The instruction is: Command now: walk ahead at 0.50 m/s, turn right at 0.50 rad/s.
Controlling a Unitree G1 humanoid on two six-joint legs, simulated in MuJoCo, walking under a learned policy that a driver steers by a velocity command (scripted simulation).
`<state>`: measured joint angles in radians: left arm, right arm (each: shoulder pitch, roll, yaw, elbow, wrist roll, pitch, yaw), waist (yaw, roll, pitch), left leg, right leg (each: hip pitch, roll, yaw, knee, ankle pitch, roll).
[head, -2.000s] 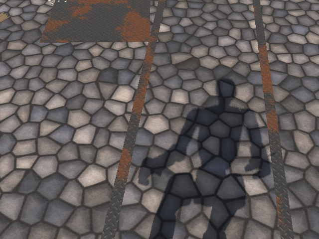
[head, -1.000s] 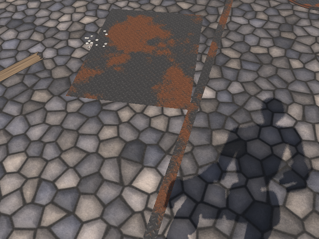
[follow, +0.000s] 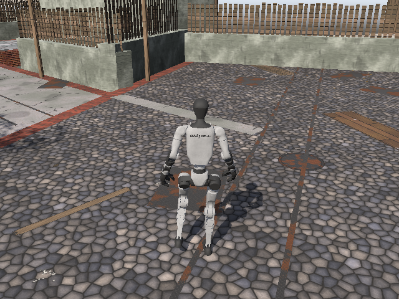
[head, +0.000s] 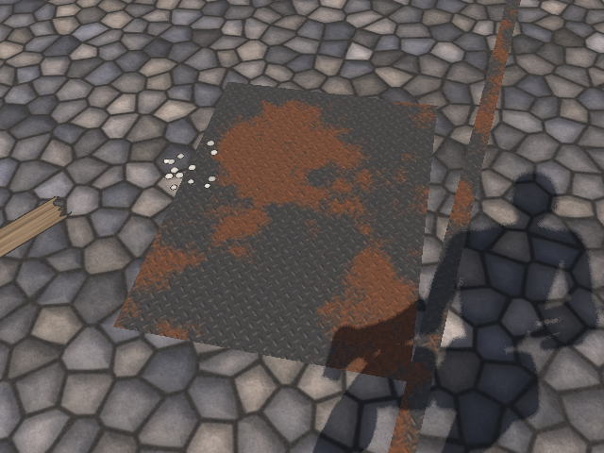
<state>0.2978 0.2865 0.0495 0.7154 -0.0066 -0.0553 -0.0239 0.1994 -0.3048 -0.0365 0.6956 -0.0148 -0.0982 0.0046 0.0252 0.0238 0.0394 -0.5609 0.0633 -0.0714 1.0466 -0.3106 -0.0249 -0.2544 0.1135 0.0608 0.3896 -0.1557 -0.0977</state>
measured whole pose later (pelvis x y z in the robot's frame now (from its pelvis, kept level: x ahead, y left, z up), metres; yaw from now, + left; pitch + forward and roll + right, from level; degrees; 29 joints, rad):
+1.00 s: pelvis +0.34 +0.01 -0.01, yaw -9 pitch -1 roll +0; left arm 0.13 0.24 0.04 0.77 0.01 0.01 0.02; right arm 0.18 -0.27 -0.02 0.92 0.00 0.01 -0.01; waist -0.02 0.00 0.03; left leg -0.13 0.00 -0.02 0.50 -0.36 0.00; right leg -0.28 0.01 0.02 0.54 -0.25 -0.01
